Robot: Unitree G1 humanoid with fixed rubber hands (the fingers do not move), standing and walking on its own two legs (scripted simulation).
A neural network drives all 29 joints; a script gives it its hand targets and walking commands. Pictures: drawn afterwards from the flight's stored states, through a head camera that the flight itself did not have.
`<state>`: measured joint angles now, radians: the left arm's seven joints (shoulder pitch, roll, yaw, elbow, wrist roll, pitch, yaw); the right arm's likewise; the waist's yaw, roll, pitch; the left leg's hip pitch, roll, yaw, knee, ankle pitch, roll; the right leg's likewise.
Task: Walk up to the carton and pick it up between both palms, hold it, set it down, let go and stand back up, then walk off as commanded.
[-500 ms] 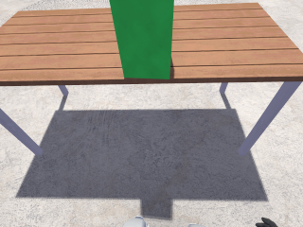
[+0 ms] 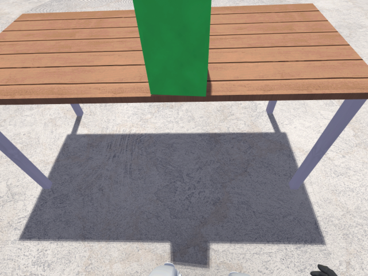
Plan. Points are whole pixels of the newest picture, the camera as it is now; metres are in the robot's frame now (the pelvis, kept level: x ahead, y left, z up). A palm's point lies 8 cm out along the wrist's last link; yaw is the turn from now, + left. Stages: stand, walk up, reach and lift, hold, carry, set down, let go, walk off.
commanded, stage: stand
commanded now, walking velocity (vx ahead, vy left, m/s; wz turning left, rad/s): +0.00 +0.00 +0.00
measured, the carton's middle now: (178, 40) +0.75 +0.05 +0.14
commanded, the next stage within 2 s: none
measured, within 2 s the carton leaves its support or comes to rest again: neither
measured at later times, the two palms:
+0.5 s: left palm out of the picture +0.05 +0.30 -0.11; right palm out of the picture +0.11 -0.29 -0.10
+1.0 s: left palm out of the picture +0.05 +0.30 -0.11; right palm out of the picture +0.11 -0.29 -0.10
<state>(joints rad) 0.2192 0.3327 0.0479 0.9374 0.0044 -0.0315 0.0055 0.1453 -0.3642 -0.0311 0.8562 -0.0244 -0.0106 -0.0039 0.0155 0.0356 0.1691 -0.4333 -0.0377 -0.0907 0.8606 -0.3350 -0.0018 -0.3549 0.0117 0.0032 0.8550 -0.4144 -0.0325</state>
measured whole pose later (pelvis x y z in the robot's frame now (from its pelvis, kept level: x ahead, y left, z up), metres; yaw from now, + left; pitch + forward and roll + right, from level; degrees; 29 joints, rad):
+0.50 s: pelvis +0.00 +0.00 +0.00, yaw +0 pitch -5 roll -1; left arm 0.22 0.33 0.05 0.94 0.00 -0.03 0.01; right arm 0.15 -0.36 -0.03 0.86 -0.02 -0.01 0.00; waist 0.02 0.04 0.17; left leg -0.43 -0.04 -0.09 0.86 -0.33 0.00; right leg -0.35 0.01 0.00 0.86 -0.41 -0.03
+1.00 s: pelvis +0.00 +0.00 +0.00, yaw +0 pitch -5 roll -1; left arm 0.22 0.33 0.05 0.94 0.00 -0.03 0.01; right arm 0.15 -0.36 -0.03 0.86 -0.02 -0.01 0.00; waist 0.02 0.03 0.17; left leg -0.43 -0.04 -0.09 0.86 -0.33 0.00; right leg -0.35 0.01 0.00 0.85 -0.41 -0.03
